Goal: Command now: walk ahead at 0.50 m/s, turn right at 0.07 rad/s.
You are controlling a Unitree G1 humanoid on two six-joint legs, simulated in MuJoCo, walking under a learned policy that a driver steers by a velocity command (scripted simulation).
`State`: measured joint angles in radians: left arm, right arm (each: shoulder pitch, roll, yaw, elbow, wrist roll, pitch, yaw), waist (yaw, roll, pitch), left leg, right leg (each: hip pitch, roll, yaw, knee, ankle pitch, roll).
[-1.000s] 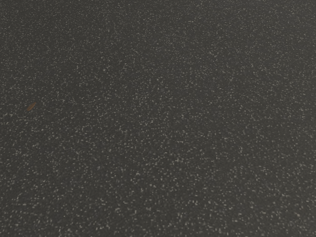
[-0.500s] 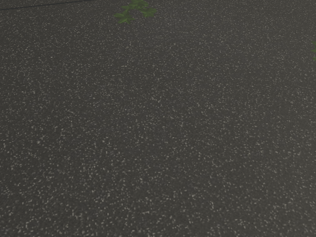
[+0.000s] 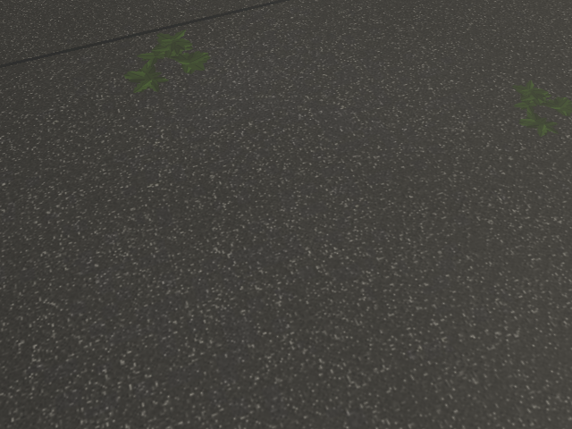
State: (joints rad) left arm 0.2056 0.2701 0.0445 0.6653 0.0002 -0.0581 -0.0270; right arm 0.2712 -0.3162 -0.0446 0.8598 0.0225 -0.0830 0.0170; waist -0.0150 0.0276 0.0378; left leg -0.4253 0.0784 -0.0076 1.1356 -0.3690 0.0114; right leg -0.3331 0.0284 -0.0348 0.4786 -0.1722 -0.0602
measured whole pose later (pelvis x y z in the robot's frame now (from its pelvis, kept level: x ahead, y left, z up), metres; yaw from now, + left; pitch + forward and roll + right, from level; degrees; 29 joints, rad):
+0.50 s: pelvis +0.28 +0.06 -0.01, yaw +0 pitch +2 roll +0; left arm 0.34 0.29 0.05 0.84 -0.02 -0.07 0.00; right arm 0.14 -0.28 -0.04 0.81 0.01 -0.09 0.04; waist 0.02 -0.02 0.03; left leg -0.39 -0.02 0.05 0.52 -0.16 0.06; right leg -0.32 -0.01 0.04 1.12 -0.43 -0.03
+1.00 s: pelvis +0.56 +0.01 -0.01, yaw +9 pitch +2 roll +0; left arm 0.10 0.25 0.05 0.75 0.00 -0.10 -0.01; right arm 0.36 -0.31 -0.06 0.88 0.03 -0.05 -0.01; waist -0.04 0.03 0.03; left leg -0.33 0.00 -0.06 1.09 -0.44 0.02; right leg -0.39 -0.01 -0.04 0.52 -0.16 -0.02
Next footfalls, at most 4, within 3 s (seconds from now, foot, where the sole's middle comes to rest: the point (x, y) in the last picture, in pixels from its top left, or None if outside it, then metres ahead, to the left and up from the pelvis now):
0.38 left None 0.39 0.15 -0.77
0.90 right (343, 339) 0.68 -0.09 -0.77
1.42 left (218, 276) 0.88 0.23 -0.77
1.92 right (236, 179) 1.24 0.20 -0.77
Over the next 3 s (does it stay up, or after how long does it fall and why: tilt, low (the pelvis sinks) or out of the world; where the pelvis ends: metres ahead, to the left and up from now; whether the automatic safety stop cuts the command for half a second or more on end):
stays up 1.54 0.54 -0.02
